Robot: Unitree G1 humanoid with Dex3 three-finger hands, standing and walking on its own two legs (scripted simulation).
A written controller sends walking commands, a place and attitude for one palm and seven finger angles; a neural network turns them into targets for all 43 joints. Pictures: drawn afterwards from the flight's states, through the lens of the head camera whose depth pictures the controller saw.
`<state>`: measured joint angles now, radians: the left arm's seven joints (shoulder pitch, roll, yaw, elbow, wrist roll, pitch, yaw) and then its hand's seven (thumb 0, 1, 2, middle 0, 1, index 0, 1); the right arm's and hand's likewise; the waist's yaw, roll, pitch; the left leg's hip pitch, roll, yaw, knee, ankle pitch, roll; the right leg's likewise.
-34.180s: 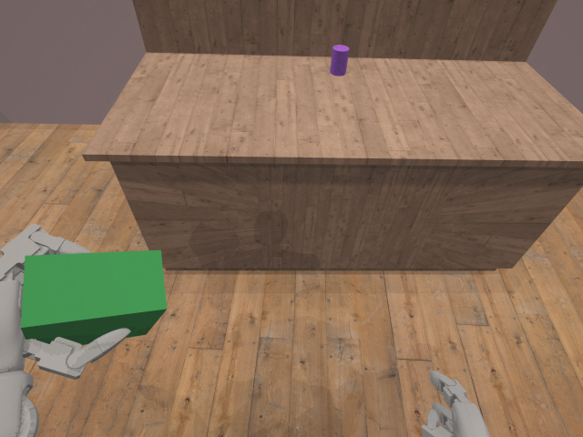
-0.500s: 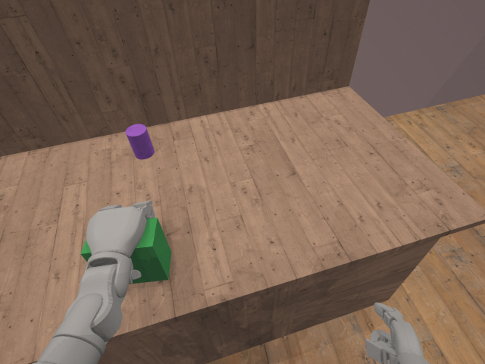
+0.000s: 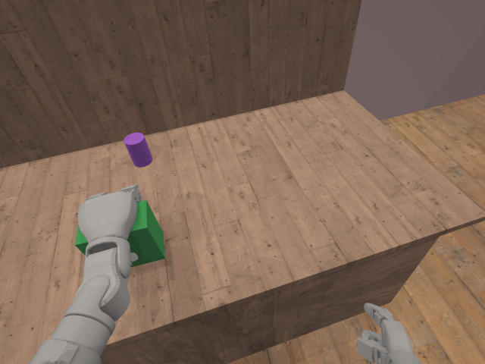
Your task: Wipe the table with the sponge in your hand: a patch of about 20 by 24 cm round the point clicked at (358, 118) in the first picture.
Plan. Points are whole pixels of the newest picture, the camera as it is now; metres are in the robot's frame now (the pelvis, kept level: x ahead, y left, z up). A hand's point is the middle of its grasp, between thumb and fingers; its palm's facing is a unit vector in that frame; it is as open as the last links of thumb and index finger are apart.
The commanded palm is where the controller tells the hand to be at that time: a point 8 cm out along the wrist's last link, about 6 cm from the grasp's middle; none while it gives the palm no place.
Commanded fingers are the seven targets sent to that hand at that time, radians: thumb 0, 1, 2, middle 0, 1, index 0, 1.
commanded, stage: move the sponge above the wiping area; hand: left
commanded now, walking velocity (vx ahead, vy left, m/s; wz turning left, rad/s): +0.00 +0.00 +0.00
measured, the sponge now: (128, 242) +0.31 +0.27 +0.01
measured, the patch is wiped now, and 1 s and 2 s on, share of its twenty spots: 0.00 0.00 0.00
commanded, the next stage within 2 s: lower the sponge onto the table in 1.44 s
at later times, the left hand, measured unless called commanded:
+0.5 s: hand (107, 233) +0.30 +0.29 +0.06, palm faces +0.07 -0.04 -1.00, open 10.2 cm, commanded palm +0.26 +0.26 +0.09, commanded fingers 0.00 0.10 1.30 -1.20 -1.60 -1.20 -1.60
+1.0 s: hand (111, 250) +0.28 +0.29 +0.02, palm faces -0.12 -0.09 -0.99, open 10.2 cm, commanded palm +0.26 +0.26 +0.09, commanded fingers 0.00 0.10 1.30 -1.20 -1.60 -1.20 -1.60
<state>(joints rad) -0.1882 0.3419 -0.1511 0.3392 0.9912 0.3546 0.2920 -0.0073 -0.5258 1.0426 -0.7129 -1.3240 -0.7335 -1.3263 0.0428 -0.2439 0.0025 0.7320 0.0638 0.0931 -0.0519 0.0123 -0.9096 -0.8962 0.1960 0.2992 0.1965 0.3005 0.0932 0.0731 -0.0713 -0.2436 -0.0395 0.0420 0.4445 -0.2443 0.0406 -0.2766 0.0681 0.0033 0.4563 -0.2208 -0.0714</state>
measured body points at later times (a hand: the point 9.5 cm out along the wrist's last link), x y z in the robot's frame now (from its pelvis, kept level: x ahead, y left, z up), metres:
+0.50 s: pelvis +0.00 +0.00 +0.00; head -0.01 -0.04 +0.45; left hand +0.29 +0.29 +0.11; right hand +0.22 -0.22 -0.10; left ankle -0.01 +0.09 -0.74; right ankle +0.01 -0.08 -0.74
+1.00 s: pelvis -0.01 +0.00 +0.00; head -0.01 -0.03 +0.45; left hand +0.29 +0.29 +0.08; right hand +0.21 -0.22 -0.10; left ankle -0.01 +0.09 -0.74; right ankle +0.01 -0.08 -0.74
